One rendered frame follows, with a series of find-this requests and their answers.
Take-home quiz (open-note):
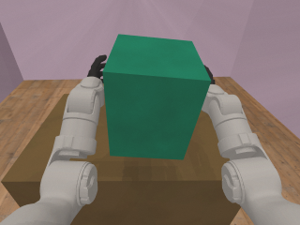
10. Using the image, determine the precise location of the robot right upper arm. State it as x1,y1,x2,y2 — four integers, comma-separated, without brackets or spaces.
221,157,300,225

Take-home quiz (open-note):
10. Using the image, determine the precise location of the robot left upper arm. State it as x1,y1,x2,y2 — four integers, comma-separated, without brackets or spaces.
0,160,98,225

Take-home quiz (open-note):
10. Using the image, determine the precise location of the robot right forearm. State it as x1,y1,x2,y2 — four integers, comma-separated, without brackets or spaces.
202,84,282,193

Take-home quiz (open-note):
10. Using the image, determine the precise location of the right robot hand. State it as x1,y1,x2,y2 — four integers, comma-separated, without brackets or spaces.
204,65,216,84

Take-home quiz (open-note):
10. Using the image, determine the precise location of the robot left forearm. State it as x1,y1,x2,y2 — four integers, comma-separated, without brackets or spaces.
39,76,105,197

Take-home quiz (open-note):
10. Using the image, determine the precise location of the pedestal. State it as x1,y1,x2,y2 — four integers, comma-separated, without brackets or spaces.
1,94,241,225

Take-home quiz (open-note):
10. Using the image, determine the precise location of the left robot hand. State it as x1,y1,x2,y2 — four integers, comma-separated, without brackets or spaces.
87,54,107,83

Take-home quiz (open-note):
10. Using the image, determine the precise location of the carton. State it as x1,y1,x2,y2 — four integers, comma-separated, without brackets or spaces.
102,34,211,160

